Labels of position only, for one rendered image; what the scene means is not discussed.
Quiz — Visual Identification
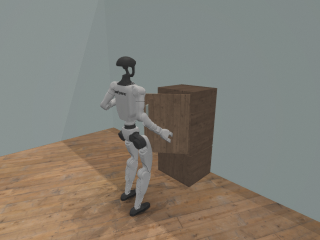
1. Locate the handle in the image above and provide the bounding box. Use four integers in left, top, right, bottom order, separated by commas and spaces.
145, 104, 149, 116

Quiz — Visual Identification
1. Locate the right robot upper arm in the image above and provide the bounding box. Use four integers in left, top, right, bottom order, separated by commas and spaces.
132, 85, 146, 122

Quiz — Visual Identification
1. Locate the left robot upper arm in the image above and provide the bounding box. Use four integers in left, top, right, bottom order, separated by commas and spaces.
100, 81, 119, 110

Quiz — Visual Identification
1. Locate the right robot hand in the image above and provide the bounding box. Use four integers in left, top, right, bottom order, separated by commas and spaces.
160, 129, 173, 143

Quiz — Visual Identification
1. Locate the cupboard door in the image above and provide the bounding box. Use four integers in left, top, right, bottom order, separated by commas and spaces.
143, 93, 191, 154

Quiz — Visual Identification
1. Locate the robot right forearm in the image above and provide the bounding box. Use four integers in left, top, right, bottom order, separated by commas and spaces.
141, 113, 163, 135

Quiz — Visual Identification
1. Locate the robot left forearm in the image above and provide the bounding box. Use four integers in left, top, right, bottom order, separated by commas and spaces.
109, 98, 116, 108

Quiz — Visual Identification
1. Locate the robot right shin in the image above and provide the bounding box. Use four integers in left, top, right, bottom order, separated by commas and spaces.
134, 171, 151, 209

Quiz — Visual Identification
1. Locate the left robot foot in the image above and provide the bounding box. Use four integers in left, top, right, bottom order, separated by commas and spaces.
120, 189, 136, 201

